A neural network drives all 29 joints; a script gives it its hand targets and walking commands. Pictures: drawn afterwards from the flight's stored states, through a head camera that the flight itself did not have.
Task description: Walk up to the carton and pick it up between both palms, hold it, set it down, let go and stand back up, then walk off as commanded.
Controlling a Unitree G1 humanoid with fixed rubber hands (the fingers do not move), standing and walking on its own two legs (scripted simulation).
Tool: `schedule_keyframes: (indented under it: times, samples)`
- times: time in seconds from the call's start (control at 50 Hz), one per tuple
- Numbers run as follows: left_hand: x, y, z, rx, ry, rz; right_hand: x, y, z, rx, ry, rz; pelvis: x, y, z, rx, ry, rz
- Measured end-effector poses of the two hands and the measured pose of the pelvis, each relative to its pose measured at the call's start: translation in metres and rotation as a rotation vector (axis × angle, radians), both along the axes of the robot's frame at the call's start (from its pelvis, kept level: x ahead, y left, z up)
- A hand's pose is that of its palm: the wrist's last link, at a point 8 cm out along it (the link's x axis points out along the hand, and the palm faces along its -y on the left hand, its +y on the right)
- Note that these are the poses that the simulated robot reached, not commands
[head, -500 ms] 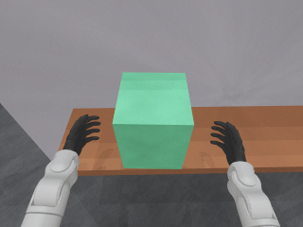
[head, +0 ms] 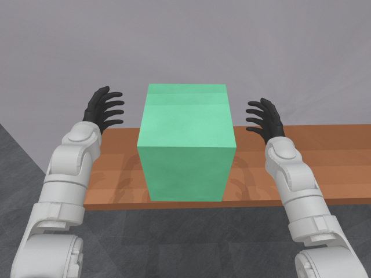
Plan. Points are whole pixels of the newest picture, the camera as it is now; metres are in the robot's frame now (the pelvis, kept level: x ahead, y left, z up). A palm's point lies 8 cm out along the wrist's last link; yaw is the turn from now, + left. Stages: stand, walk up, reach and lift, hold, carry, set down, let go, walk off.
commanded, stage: reach and lift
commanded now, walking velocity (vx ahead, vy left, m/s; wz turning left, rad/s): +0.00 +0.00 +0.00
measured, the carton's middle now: (186, 145) +0.44 +0.02 +0.00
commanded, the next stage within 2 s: none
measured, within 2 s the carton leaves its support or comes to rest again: neither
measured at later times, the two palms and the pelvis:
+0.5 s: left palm (99, 91) +0.43 +0.20 +0.18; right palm (274, 102) +0.42 -0.17 +0.16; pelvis +0.01 +0.00 +0.00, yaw +0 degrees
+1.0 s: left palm (107, 128) +0.42 +0.21 +0.08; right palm (272, 127) +0.42 -0.18 +0.09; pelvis +0.02 +0.01 +0.00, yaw +0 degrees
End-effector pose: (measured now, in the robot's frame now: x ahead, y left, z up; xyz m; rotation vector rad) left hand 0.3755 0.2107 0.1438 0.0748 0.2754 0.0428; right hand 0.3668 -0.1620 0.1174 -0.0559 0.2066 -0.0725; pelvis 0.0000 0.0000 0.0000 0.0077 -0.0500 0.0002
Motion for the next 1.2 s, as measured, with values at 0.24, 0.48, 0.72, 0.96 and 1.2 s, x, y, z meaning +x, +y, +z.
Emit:
schedule_keyframes:
  times: [0.24,0.48,0.72,0.96,1.2]
  samples:
    - [0.024,-0.002,0.023,-0.005,-0.003,0.029,0.028,0.001,0.027,-0.011,-0.002,-0.005,0.001,0.000,0.000,-0.001,0.002,0.000]
    - [0.054,-0.006,0.039,-0.027,-0.004,0.049,0.051,-0.002,0.046,-0.017,0.045,-0.047,0.006,0.003,0.001,-0.004,0.013,0.000]
    - [0.061,0.003,-0.004,-0.031,0.011,0.065,0.055,-0.014,0.016,-0.022,0.071,-0.091,0.010,0.005,0.001,-0.007,0.028,0.000]
    - [0.046,0.003,-0.060,-0.047,-0.003,0.073,0.051,-0.022,-0.023,-0.014,0.087,-0.086,0.016,0.006,0.001,-0.009,0.106,0.003]
    - [0.049,0.002,-0.090,-0.040,-0.012,0.071,0.055,-0.017,-0.055,-0.002,0.087,-0.073,0.017,0.014,-0.004,-0.021,0.247,0.003]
